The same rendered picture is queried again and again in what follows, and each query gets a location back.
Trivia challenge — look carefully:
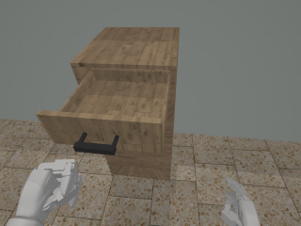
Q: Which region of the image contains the right robot hand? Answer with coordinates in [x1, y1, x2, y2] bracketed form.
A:
[221, 176, 261, 226]

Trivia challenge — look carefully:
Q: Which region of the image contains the left robot hand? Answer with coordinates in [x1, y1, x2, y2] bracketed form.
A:
[16, 159, 83, 222]

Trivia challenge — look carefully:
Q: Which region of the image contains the handle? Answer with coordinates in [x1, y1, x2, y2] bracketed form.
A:
[73, 132, 119, 155]

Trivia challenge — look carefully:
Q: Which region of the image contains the cabinet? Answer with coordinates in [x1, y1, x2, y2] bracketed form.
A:
[70, 27, 180, 181]

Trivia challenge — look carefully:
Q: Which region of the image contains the drawer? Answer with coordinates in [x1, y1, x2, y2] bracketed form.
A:
[36, 69, 171, 153]

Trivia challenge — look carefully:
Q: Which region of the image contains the left robot forearm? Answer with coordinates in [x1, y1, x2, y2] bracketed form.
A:
[6, 216, 44, 226]

